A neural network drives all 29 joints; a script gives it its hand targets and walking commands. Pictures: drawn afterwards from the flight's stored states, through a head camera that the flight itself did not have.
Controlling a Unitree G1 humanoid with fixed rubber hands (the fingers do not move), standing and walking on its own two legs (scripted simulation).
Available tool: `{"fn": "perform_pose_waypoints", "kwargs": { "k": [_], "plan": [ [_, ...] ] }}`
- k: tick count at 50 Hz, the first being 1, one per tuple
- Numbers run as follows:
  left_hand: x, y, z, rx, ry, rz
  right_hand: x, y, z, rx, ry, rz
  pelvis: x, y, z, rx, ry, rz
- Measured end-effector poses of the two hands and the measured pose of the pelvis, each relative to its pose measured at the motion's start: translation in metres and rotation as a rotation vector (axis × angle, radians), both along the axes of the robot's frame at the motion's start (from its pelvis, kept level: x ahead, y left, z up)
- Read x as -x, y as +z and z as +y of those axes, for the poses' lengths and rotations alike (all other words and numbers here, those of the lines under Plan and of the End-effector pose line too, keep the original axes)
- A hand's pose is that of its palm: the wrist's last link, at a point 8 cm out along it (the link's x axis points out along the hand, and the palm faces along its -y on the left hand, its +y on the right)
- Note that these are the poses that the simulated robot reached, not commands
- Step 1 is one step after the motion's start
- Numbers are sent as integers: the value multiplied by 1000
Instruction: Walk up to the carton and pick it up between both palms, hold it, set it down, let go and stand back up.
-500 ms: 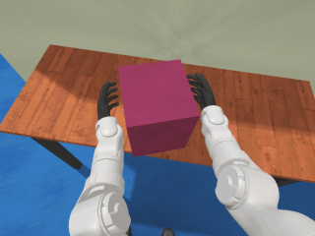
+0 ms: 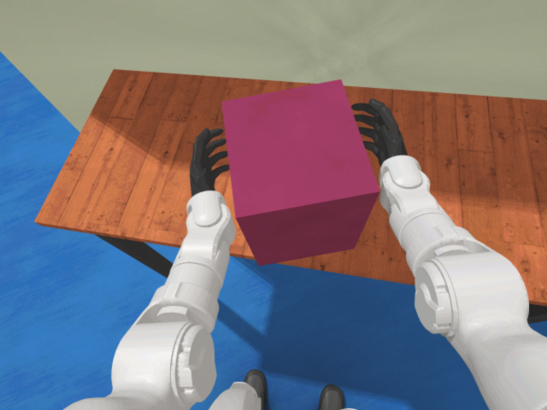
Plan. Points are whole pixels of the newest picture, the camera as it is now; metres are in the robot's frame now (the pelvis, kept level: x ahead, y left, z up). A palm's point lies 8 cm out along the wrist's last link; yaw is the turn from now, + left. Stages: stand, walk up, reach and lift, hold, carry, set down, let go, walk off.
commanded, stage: set down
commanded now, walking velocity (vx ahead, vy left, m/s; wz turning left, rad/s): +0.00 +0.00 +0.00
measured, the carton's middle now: (295, 183) +0.44 +0.05 -0.02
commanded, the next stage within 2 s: none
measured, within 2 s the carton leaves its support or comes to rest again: neither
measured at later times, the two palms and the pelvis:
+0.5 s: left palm (192, 168) +0.40 +0.18 +0.08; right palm (432, 131) +0.49 -0.12 +0.07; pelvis -0.02 -0.02 +0.00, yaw +0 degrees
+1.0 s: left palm (176, 154) +0.39 +0.19 +0.11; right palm (464, 111) +0.48 -0.14 +0.12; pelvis -0.01 -0.02 +0.02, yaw +1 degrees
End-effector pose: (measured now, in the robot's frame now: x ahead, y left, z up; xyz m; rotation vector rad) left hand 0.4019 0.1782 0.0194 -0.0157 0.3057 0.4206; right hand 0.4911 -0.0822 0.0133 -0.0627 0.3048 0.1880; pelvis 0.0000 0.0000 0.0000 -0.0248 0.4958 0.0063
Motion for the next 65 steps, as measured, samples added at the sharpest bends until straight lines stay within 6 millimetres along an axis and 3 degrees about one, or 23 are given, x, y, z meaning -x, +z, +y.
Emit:
{"fn": "perform_pose_waypoints", "kwargs": {
  "k": [13, 30, 45, 49, 56, 65],
  "plan": [
    [1, 15, 1, 33, -4, -38, -6, 31, -42, 21, -27, -64, 10, -4, -9, -12, -21, -3],
    [5, 69, 5, 21, -28, -58, 5, 73, -45, 25, 35, -59, 24, 0, -19, -28, -2, -67],
    [1, 97, 6, 22, -35, -77, 0, 111, -60, 47, 23, -95, 13, 12, -20, -25, 14, -148],
    [7, 96, 8, 14, -41, -74, 6, 108, -60, 68, 29, -97, 11, 16, -18, -26, 13, -185],
    [24, 71, 11, 34, -33, -35, 27, 79, -62, 84, 40, -42, 13, 19, -15, -24, 18, -214],
    [44, 58, 5, 25, -32, -27, 47, 63, -80, 38, 5, -64, 21, 17, -12, -22, 10, -205]
  ]
}}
